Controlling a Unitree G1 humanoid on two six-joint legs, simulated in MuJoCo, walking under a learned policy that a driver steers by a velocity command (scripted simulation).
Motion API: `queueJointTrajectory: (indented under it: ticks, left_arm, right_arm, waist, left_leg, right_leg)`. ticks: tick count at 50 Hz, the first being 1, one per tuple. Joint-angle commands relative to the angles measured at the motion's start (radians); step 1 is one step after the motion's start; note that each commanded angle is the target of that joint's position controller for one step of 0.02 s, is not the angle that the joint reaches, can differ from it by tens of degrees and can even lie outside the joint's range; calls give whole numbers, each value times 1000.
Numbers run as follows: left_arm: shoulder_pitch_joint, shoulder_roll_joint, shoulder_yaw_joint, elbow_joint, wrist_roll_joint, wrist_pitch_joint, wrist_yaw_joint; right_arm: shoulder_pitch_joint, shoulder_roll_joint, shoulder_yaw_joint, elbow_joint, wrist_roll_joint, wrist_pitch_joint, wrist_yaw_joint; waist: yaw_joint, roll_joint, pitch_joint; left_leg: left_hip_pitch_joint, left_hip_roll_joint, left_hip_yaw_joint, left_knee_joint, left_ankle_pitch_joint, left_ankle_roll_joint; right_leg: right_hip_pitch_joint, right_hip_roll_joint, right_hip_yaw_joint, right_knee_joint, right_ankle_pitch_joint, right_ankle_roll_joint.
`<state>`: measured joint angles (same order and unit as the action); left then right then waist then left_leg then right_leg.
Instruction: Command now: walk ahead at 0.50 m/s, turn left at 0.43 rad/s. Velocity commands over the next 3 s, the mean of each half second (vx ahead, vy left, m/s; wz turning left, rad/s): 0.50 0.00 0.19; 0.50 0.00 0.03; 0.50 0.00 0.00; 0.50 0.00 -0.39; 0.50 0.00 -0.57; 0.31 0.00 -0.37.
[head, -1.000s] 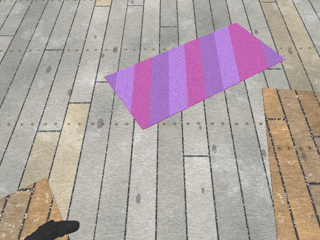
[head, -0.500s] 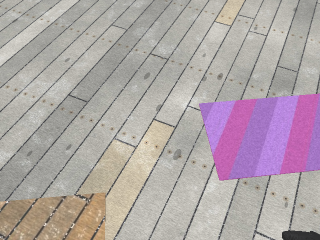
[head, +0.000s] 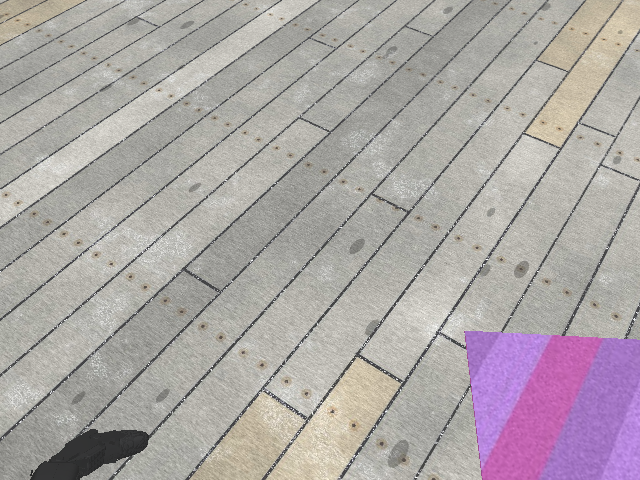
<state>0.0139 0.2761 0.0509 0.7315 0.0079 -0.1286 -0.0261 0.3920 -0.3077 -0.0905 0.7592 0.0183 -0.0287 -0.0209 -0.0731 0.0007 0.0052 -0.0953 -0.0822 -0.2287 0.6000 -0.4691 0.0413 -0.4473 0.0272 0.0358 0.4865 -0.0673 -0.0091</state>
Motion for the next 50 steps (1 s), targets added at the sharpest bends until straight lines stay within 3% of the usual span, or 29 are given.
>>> queueJointTrajectory:
  ticks: [1,2,3,5,7,8,11,12,13,17,19,21,23,24,25,26,27,28,29,31,32,36,37,41,45,47,48,49,50]
  left_arm:
    - [371,266,88,52,-1,0,-2]
    - [323,172,62,33,-21,3,-4]
    - [271,131,49,23,-15,13,-1]
    - [207,97,32,25,3,21,2]
    - [208,82,25,39,3,17,3]
    - [210,110,30,48,-3,15,5]
    - [227,152,41,64,-18,17,12]
    - [244,144,39,70,-21,20,13]
    - [248,180,45,76,-20,23,14]
    - [333,183,44,116,-35,39,15]
    - [347,196,46,130,-41,50,17]
    - [335,212,49,137,-41,59,21]
    - [331,177,33,131,-34,65,26]
    - [358,99,5,98,-6,57,26]
    - [419,50,-13,93,-16,38,24]
    - [366,156,14,89,-37,23,17]
    - [288,170,18,66,-50,15,11]
    - [254,154,16,64,-40,14,14]
    - [243,149,21,66,-23,21,17]
    - [254,115,17,77,-15,44,16]
    - [282,89,12,73,-18,53,17]
    - [142,89,10,41,-3,61,17]
    - [114,67,3,30,-7,56,13]
    - [-18,60,-8,-4,-16,44,-4]
    - [-101,79,-6,-44,-19,35,-23]
    - [-60,99,0,-43,-21,31,-27]
    - [0,122,11,-29,-19,29,-26]
    - [136,156,33,13,-16,30,-19]
    - [318,219,55,54,-7,32,-9]
  right_arm:
    - [126,-20,20,-86,23,-28,-1]
    - [56,-111,1,-72,27,-28,-1]
    - [-44,-130,-4,-87,16,-26,0]
    - [-127,-104,-4,-111,-6,-31,5]
    - [-118,-61,4,-109,-7,-31,13]
    - [-113,-42,10,-114,-2,-30,15]
    - [-199,-18,29,-139,-14,-36,23]
    - [-234,-19,28,-143,-19,-36,23]
    - [-254,2,38,-153,-10,-40,28]
    - [-377,-21,37,-182,0,-50,44]
    - [-395,-33,33,-193,2,-50,52]
    - [-351,-61,21,-186,-1,-51,53]
    - [-107,-136,-21,-113,-11,-47,41]
    - [42,-218,-40,-92,-30,-39,28]
    - [57,-239,-40,-83,-15,-35,33]
    - [19,-159,-15,-87,-7,-38,39]
    - [-35,-127,-3,-93,-9,-42,39]
    - [-92,-113,2,-94,-17,-45,42]
    - [-134,-85,10,-96,-23,-50,46]
    - [-153,-58,15,-88,-26,-62,51]
    - [-158,-97,7,-77,-23,-68,49]
    - [-116,-91,5,-38,-12,-73,35]
    - [-111,-121,-1,-29,-15,-70,32]
    - [-37,-143,-6,18,-5,-63,22]
    - [25,-138,-7,67,1,-42,16]
    - [12,-159,-13,79,2,-31,12]
    - [-3,-163,-14,79,1,-25,9]
    - [-13,-154,-8,77,-2,-19,7]
    - [-15,-122,10,55,-16,-19,2]
  waist:
    - [125,-340,-322]
    - [148,-196,-185]
    - [153,-116,-88]
    - [116,-70,4]
    - [92,-80,-3]
    - [78,-120,-3]
    - [98,-77,12]
    - [115,-48,7]
    - [114,-98,15]
    - [159,-78,38]
    - [146,-78,44]
    - [100,-88,19]
    - [-23,-54,-136]
    - [-55,106,-283]
    - [-18,324,-373]
    - [-33,208,-271]
    - [-19,163,-156]
    - [11,85,-92]
    - [38,70,-55]
    - [67,73,-32]
    - [98,120,-47]
    - [64,35,30]
    - [62,58,29]
    - [10,37,51]
    - [-6,40,68]
    - [29,75,44]
    - [67,85,2]
    - [134,74,-85]
    - [204,16,-228]
  left_leg:
    - [-610,0,60,608,-129,-18]
    - [-692,55,25,692,-67,-20]
    - [-697,88,59,697,12,-18]
    - [-644,142,81,594,108,-12]
    - [-570,168,115,511,137,-10]
    - [-564,177,129,460,146,-18]
    - [-555,188,169,262,261,-37]
    - [-554,177,181,226,337,-35]
    - [-522,182,185,147,374,-38]
    - [-462,145,220,-4,476,-36]
    - [-449,137,215,-51,435,-15]
    - [-346,113,237,-90,393,15]
    - [24,105,244,-117,400,70]
    - [344,340,-66,-113,350,161]
    - [480,484,-472,-265,170,284]
    - [408,453,-436,-297,73,253]
    - [291,412,-290,-309,118,220]
    - [172,368,-195,-333,215,204]
    - [82,338,-135,-364,295,193]
    - [-21,287,-35,-408,458,178]
    - [-48,315,-35,-430,456,213]
    - [-56,273,72,-475,504,192]
    - [-57,277,85,-477,488,185]
    - [-21,277,132,-479,459,167]
    - [131,319,128,-412,539,147]
    - [169,341,117,-352,657,127]
    - [180,326,137,-278,824,112]
    - [142,279,174,-123,934,87]
    - [-26,228,215,134,778,52]
  right_leg:
    - [805,-446,778,-176,-377,-287]
    - [710,-408,713,-211,-517,-250]
    - [593,-364,556,-213,-450,-211]
    - [405,-296,385,-254,-240,-198]
    - [344,-246,287,-291,-108,-189]
    - [323,-262,268,-307,-73,-210]
    - [315,-249,169,-341,24,-216]
    - [334,-224,138,-354,40,-198]
    - [310,-243,120,-353,64,-205]
    - [353,-245,70,-333,99,-174]
    - [406,-275,72,-306,116,-158]
    - [429,-282,59,-232,258,-138]
    - [333,-199,-27,80,406,-83]
    - [60,-116,-80,433,91,-27]
    - [-203,13,-19,697,-486,2]
    - [-313,-52,61,790,-483,-10]
    - [-341,-95,41,781,-400,-24]
    - [-309,-131,24,726,-319,-21]
    - [-268,-157,29,667,-265,-16]
    - [-174,-173,27,623,-218,-15]
    - [-166,-170,22,594,-194,2]
    - [-239,-164,15,376,-6,33]
    - [-223,-159,12,297,58,33]
    - [-167,-120,-16,120,181,25]
    - [-207,-94,-21,35,94,-13]
    - [-133,-81,-28,12,22,-41]
    - [-36,-49,-59,-4,-2,-60]
    - [163,-24,-84,-21,17,-89]
    - [464,-142,37,31,67,-144]
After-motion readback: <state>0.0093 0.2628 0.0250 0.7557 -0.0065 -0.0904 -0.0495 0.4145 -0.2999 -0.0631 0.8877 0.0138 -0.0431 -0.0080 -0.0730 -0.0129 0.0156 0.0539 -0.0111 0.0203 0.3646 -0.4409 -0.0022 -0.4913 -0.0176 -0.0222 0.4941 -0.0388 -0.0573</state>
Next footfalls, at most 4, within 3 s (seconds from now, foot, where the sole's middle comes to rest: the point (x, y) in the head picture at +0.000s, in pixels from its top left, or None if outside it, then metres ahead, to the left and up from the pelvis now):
0.46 left None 0.40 0.16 -0.76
1.00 right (331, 373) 0.72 -0.06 -0.76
1.52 left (217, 279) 1.00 0.21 -0.76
2.06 right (311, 196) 1.27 -0.05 -0.76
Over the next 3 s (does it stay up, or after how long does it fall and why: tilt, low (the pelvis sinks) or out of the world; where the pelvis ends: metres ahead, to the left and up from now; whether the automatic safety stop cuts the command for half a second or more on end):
stays up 1.56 -0.09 0.01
